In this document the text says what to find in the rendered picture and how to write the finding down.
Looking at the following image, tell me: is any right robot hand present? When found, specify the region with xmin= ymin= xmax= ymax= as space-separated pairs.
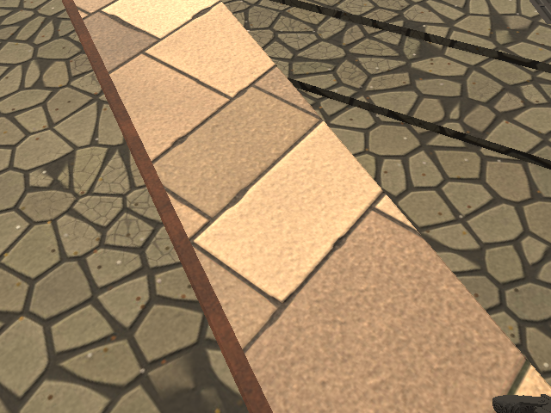
xmin=492 ymin=394 xmax=551 ymax=413

